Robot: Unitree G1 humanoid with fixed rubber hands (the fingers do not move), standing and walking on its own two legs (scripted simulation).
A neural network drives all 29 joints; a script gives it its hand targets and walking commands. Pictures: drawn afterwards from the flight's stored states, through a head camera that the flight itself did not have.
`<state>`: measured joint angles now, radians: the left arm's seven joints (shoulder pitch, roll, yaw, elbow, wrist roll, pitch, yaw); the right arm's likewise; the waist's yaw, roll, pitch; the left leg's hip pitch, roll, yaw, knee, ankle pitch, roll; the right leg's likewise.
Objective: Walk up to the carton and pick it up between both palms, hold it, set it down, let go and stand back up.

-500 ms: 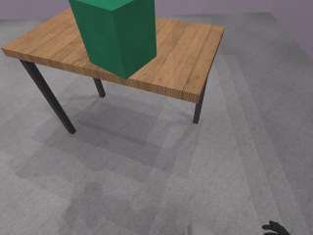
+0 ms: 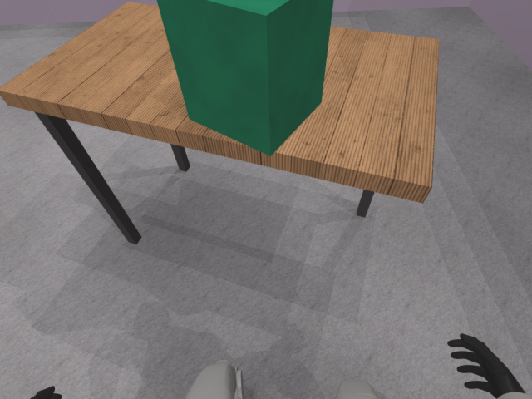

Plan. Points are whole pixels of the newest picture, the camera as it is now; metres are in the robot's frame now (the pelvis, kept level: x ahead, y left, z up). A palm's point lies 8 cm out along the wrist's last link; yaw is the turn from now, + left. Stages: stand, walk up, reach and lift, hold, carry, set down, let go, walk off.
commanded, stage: walk up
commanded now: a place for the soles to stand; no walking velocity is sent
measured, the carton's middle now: (252, 54) +0.65 +0.03 +0.17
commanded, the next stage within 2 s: none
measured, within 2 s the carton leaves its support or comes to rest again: neither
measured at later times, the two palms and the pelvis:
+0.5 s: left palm out of the picture +0.14 +0.42 -0.03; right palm (437, 348) +0.19 -0.24 -0.05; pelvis +0.08 +0.07 +0.02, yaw -6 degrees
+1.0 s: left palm out of the picture +0.25 +0.53 -0.04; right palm (360, 377) +0.15 -0.11 -0.03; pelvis +0.09 +0.22 +0.03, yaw -12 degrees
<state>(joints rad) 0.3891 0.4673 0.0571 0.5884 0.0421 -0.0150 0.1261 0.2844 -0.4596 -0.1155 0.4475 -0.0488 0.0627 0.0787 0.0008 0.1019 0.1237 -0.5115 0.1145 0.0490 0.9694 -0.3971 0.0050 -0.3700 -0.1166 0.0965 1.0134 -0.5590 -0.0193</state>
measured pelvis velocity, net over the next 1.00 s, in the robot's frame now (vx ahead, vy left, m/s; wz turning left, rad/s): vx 0.09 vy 0.22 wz -0.21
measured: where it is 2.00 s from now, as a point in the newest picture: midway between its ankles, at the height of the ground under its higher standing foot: outside the picture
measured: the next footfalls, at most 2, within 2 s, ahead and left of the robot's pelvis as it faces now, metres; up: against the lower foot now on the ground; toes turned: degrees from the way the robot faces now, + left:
right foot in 0.36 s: +0.15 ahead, -0.11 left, +0.00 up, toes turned -6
left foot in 0.66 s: +0.18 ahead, +0.32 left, +0.00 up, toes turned -13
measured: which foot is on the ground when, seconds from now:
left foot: down 0.00-0.38, up 0.40-0.64, down 0.66-1.00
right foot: up 0.00-0.34, down 0.36-0.68, up 0.70-1.00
